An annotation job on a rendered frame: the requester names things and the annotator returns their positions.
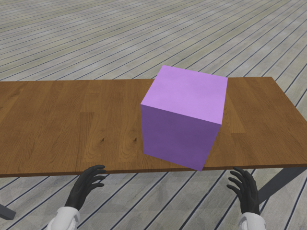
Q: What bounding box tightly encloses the left robot forearm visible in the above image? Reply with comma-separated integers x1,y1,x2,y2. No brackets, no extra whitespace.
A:
46,207,81,230

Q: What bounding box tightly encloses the table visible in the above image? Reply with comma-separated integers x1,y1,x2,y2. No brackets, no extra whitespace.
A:
0,77,307,220

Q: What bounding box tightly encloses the right robot hand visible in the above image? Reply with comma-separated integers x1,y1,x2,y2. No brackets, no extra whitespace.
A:
227,167,260,215

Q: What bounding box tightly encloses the left robot hand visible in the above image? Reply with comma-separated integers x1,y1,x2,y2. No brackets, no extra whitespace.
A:
65,165,106,211

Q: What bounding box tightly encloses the right robot forearm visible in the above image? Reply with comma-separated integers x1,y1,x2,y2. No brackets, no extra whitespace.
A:
238,212,266,230

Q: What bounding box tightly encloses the carton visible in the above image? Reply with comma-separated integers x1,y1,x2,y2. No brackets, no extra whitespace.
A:
141,65,228,172

